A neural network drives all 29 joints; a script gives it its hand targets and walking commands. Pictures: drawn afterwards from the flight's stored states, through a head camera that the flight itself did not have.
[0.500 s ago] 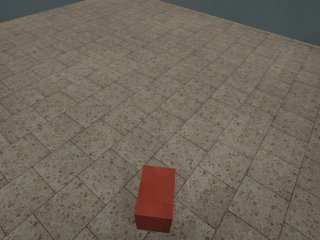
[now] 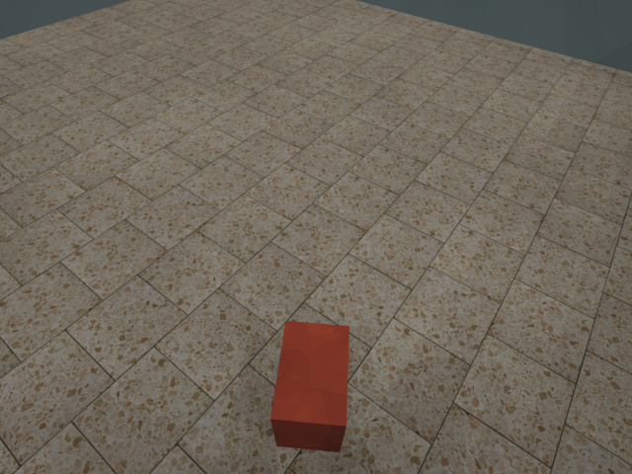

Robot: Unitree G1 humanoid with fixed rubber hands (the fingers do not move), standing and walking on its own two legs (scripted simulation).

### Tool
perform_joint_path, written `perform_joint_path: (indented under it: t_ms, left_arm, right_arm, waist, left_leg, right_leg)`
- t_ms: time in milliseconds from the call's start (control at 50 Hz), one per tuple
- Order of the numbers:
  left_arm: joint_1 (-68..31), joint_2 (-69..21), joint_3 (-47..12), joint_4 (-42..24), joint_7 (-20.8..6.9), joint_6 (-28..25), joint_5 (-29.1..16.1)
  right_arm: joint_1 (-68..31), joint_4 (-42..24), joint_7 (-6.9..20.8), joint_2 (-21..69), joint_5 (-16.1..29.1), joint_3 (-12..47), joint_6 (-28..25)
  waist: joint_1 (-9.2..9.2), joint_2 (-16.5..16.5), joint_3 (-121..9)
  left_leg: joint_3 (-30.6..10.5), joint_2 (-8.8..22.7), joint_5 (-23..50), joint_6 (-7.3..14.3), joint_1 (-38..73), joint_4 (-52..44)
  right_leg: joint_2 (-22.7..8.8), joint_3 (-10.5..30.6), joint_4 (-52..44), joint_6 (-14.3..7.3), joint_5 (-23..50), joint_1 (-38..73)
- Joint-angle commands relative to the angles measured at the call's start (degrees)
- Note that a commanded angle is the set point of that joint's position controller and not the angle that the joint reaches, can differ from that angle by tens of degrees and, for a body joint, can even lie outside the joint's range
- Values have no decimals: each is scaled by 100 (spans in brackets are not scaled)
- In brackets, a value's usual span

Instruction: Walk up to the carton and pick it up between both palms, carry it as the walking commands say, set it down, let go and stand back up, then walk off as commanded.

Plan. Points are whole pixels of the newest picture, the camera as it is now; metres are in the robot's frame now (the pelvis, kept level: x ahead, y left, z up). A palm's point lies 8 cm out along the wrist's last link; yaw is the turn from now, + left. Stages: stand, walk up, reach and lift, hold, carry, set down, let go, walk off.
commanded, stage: walk up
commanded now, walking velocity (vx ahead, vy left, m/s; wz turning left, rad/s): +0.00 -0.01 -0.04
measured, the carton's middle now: (312, 386) +0.47 +0.01 -0.65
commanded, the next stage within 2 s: stand in 1.78 s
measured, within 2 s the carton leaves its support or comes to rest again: neither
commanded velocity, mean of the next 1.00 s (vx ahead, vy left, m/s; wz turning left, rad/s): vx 0.05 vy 0.01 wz -0.06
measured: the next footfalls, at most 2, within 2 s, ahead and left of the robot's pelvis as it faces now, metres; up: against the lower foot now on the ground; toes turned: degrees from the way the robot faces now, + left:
left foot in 1.08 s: +0.09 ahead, +0.16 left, +0.00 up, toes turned -10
right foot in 1.38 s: +0.08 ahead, -0.08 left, +0.00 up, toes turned +3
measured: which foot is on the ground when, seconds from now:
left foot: down 0.00-0.86, up 0.88-1.00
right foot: down 0.00-1.00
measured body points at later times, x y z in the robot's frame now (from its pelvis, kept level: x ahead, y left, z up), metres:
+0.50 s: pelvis +0.00 -0.01 +0.00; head +0.01 -0.01 +0.45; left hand -0.01 +0.22 -0.16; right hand -0.02 -0.23 -0.16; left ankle -0.01 +0.10 -0.75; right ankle +0.00 -0.11 -0.75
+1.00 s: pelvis +0.01 +0.02 +0.00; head +0.02 +0.01 +0.45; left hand -0.03 +0.27 -0.15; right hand +0.02 -0.24 -0.15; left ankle +0.00 +0.14 -0.71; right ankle +0.00 -0.11 -0.75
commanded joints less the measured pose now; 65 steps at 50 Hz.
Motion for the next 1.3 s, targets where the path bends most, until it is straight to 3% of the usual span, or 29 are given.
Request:
perform_joint_path:
  t_ms: [0,780,800,820,840,860,880,920,980,1000,1020,1040,1060,1080,1100,1120,1140,1180,1200,1220,1280]
  left_arm:
    - [369,440,58,-35,19,-28,-2]
    - [438,553,113,-405,-9,-47,39]
    - [500,628,152,-460,9,-13,106]
    - [1153,995,253,-366,-42,35,223]
    - [1288,1210,317,-346,-31,68,237]
    - [1338,1377,369,-354,0,39,192]
    - [1206,1321,374,-428,20,-9,173]
    - [892,1142,348,-505,10,-104,162]
    - [684,920,297,-468,-41,-133,137]
    - [661,780,256,-400,15,-88,82]
    - [819,844,244,-326,-22,-72,127]
    - [829,812,203,-425,-29,-99,123]
    - [842,636,158,-571,-33,-100,110]
    - [894,446,114,-776,-11,-30,155]
    - [779,612,258,-833,27,88,73]
    - [701,633,282,-876,27,146,55]
    - [627,617,275,-868,-13,203,70]
    - [822,517,247,-745,-108,246,93]
    - [918,442,187,-741,-130,245,120]
    - [863,422,155,-768,-128,253,115]
    - [599,396,149,-859,-52,247,50]
  right_arm:
    - [414,-52,-25,-478,0,-72,-14]
    - [451,-192,-39,-587,-15,-107,25]
    - [591,-177,-47,-714,-65,-144,25]
    - [403,-314,54,-954,-182,-302,100]
    - [-102,-549,127,-815,-177,-247,156]
    - [-295,-672,166,-619,-154,-208,156]
    - [-390,-733,197,-606,-162,-220,131]
    - [-99,-658,249,-640,-176,-227,36]
    - [-16,-657,293,-367,-89,-147,13]
    - [164,-681,201,-376,-18,-94,-5]
    - [548,-614,99,-483,-20,-152,-35]
    - [810,-528,6,-754,-11,-208,-53]
    - [1027,-553,-39,-1049,6,-269,-92]
    - [902,-724,-45,-1509,-14,-409,-64]
    - [979,-857,-30,-1571,-23,-423,-57]
    - [859,-910,-52,-1431,-59,-405,-31]
    - [518,-1008,-77,-1248,-73,-348,-12]
    - [-33,-1079,-79,-893,-66,-202,-51]
    - [-241,-1065,-40,-797,-60,-168,-50]
    - [-269,-1015,-10,-774,-73,-164,-43]
    - [76,-801,6,-888,-83,-221,13]
  waist:
    - [6,63,182]
    - [-13,29,232]
    - [6,-16,180]
    - [273,286,63]
    - [491,-359,516]
    - [576,-1133,573]
    - [471,-861,647]
    - [292,-599,467]
    - [133,-1135,399]
    - [-78,-1194,428]
    - [-254,-1018,120]
    - [-363,-571,-23]
    - [-341,110,-257]
    - [-227,1403,-243]
    - [-287,1259,-212]
    - [-248,995,-235]
    - [-123,797,-86]
    - [150,905,-60]
    - [201,1239,-113]
    - [169,1335,-95]
    - [64,1127,-34]
  left_leg:
    - [-560,724,770,3,-272,-381]
    - [-406,730,185,-1,-234,-307]
    - [-331,759,-146,-12,-280,-164]
    - [-417,657,-2254,-2,-1182,328]
    - [-114,292,-2213,-153,-2087,1144]
    - [198,304,-1619,-306,-2388,2356]
    - [-89,487,-1277,-327,-2614,2824]
    - [-122,546,-979,-364,-2348,2505]
    - [319,290,-702,-384,-1107,1367]
    - [347,251,-387,-413,-472,583]
    - [613,112,105,-413,210,93]
    - [492,391,570,-371,504,-48]
    - [-127,1046,1547,-329,718,-18]
    - [-1427,2269,2505,123,553,-281]
    - [-1956,2983,3310,711,335,-309]
    - [-1773,2961,3202,919,138,-327]
    - [-1362,2668,2702,868,-173,-397]
    - [-601,1946,2679,578,-651,-366]
    - [-146,1582,2580,499,-805,-408]
    - [-27,1443,2379,480,-678,-445]
    - [-297,1570,2308,504,-295,-384]
  right_leg:
    - [-621,490,-230,-133,826,-49]
    - [-577,647,-218,-164,495,-496]
    - [-650,585,-52,-190,90,-604]
    - [-1236,1580,-392,-487,-2564,-339]
    - [-1789,2439,-1057,-734,-3470,-166]
    - [-2445,3158,-1607,-1034,-3681,-223]
    - [-2471,3121,-1671,-1052,-3439,-296]
    - [-2065,2310,-1511,-790,-2574,-244]
    - [-1268,944,-1170,-598,-1187,-709]
    - [-786,394,-358,-411,1023,-725]
    - [-685,349,103,-369,1728,-926]
    - [-655,353,498,-236,2015,-987]
    - [-472,360,955,-75,818,-1248]
    - [-119,31,1747,161,-1742,-1892]
    - [-155,-22,3037,321,-2652,-2045]
    - [-336,129,3588,334,-2440,-2116]
    - [-414,155,3792,346,-2084,-2096]
    - [-413,22,3534,347,-1374,-1482]
    - [-314,-131,3056,323,-1232,-1038]
    - [-288,-216,2544,331,-1149,-920]
    - [-270,-339,1322,362,-892,-747]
